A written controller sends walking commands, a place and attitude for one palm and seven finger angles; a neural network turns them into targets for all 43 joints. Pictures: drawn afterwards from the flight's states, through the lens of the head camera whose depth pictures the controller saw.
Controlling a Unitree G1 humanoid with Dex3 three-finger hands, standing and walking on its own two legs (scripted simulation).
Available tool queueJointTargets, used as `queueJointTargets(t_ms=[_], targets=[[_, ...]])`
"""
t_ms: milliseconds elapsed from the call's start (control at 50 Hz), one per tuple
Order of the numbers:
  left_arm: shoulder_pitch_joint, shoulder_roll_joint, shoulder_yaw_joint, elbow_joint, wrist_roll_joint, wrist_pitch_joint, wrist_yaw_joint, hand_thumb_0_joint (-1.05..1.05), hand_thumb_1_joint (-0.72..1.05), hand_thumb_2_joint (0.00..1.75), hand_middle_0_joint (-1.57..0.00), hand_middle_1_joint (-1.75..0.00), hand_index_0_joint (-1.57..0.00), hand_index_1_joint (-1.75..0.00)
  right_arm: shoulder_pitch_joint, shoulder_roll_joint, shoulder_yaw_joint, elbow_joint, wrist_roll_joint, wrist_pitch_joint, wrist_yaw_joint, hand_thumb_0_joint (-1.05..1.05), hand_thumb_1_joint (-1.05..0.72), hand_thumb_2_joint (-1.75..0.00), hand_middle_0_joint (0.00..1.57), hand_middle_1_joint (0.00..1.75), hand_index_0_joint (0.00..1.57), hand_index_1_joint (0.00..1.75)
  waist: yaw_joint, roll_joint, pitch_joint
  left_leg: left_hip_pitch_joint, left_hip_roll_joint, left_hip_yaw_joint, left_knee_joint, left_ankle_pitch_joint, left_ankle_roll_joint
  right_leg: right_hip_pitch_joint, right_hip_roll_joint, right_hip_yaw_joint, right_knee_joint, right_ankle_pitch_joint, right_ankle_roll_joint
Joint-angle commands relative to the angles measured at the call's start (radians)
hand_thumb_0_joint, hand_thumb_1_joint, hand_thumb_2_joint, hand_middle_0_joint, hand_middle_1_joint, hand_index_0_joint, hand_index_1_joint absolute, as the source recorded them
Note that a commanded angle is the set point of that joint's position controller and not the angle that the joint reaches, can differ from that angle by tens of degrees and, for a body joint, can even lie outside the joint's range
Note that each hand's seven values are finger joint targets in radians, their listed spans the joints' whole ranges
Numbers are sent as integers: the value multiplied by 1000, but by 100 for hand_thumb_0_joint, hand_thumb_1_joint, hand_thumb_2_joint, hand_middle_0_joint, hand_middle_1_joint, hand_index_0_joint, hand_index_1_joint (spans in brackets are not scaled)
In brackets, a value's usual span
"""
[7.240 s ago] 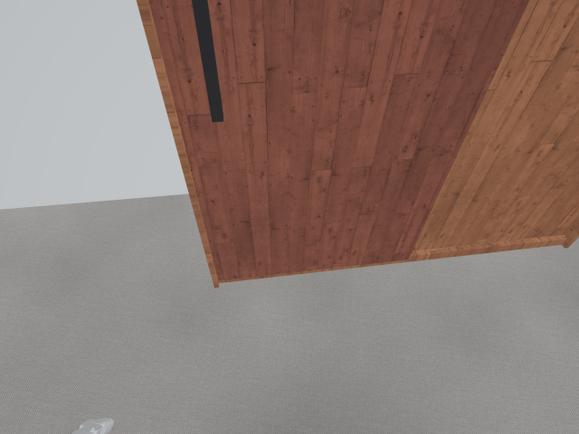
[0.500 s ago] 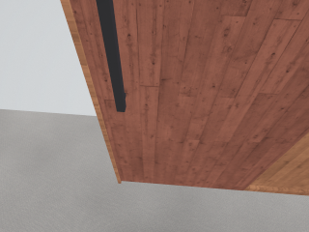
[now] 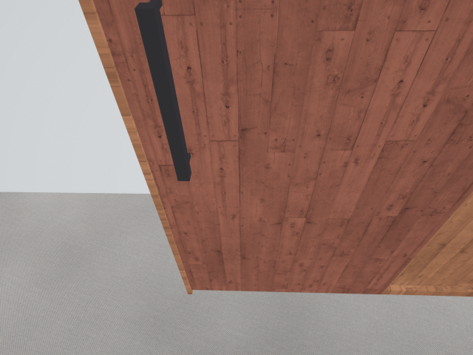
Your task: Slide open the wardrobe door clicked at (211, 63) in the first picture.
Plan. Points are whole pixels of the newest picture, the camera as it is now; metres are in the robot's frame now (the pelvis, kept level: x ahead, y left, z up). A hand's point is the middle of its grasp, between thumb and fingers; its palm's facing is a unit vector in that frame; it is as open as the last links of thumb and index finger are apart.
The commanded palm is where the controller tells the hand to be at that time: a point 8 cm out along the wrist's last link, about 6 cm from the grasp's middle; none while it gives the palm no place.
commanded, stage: come to a stop and stand still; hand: left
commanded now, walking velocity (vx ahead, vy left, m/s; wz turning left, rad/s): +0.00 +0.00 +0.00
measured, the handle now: (172, 104) +0.48 +0.14 +0.20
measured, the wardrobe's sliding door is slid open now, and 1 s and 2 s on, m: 0.00 0.00 0.00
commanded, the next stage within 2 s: look again from close up in 0.52 s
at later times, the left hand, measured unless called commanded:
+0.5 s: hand out of the picture +0.00 +0.16 -0.17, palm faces +0.01 -0.98 -0.19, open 7.3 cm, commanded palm none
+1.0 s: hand out of the picture +0.00 +0.15 -0.17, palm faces +0.02 -0.98 -0.18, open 7.3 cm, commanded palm none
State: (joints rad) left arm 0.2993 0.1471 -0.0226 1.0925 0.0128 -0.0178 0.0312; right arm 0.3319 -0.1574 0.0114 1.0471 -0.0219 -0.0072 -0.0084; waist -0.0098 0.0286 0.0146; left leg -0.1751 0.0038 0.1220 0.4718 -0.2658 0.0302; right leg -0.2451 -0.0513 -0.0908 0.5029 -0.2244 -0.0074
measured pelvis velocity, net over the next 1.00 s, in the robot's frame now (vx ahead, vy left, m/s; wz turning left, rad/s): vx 0.01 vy -0.01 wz -0.01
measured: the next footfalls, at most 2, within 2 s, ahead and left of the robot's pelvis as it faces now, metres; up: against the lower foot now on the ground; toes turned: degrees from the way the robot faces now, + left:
none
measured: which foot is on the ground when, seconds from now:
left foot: down 0.00-1.00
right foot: down 0.00-1.00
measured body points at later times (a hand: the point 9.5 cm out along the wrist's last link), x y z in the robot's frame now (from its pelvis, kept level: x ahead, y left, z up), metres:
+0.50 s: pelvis +0.00 +0.00 +0.00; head +0.01 -0.01 +0.45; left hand +0.00 +0.21 -0.15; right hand -0.01 -0.21 -0.16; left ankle +0.00 +0.10 -0.74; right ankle +0.03 -0.11 -0.74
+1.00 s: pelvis +0.01 -0.01 +0.00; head +0.02 -0.02 +0.45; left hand +0.00 +0.20 -0.15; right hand -0.01 -0.21 -0.16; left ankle +0.00 +0.10 -0.74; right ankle +0.03 -0.11 -0.74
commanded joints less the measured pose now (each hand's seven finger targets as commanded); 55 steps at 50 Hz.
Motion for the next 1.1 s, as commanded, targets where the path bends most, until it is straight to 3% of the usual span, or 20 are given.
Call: queueJointTargets(t_ms=[0, 120, 280, 440, 520, 860, 1080], targets=[[39, 97, 22, -38, -4, -11, 4, 0, 90, 90, -20, -30, -20, -30, 45, -89, -9, -24, 3, -28, -11, 0, -90, -90, 20, 30, 20, 30, 14, -33, 83, -114, 106, -141, -165, -25, 8, 20, -64, 108, -107, -34, -35], [36, 92, 25, -32, -5, -11, 6, 0, 90, 90, -20, -30, -20, -30, 64, -72, -7, 8, 4, -29, -13, 0, -90, -90, 20, 30, 20, 30, 16, -55, 72, -94, 106, -130, -167, 13, 6, 40, -68, 105, -107, 13, -33], [38, 86, 26, -12, -4, -11, 7, 0, 90, 90, -20, -30, -20, -30, 65, -58, -8, 44, 6, -29, -16, 0, -90, -90, 20, 30, 20, 30, 14, -23, 65, -61, 108, -118, -167, 50, 1, 45, -71, 107, -115, 48, -33], [50, 80, 25, 5, -1, -14, 7, 0, 90, 90, -20, -30, -20, -30, 56, -49, -9, 59, 9, -26, -19, 0, -90, -90, 20, 30, 20, 30, 10, -44, 72, -35, 112, -107, -164, 67, 0, 43, -73, 109, -133, 75, -32], [60, 72, 25, 15, -1, -14, 7, 0, 90, 90, -20, -30, -20, -30, 43, -53, -9, 62, 9, -26, -20, 0, -90, -90, 20, 30, 20, 30, 10, -24, 75, -23, 109, -103, -165, 61, -3, 30, -76, 115, -143, 64, -32], [71, 61, 29, 14, 0, -15, 7, 0, 90, 90, -20, -30, -20, -30, 47, -37, -13, 72, 8, -23, -22, 0, -90, -90, 20, 30, 20, 30, 13, -49, 84, -26, 106, -98, -159, 60, -5, 35, -75, 122, -162, 55, -35], [68, 63, 31, 12, -1, -14, 8, 0, 90, 90, -20, -30, -20, -30, 52, -31, -15, 79, 8, -25, -23, 0, -90, -90, 20, 30, 20, 30, 16, -32, 81, -23, 109, -101, -160, 76, -7, 42, -73, 117, -154, 77, -36]])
